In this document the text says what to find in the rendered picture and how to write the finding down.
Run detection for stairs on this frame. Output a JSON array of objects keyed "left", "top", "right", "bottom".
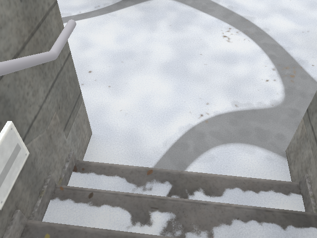
[{"left": 20, "top": 160, "right": 317, "bottom": 238}]

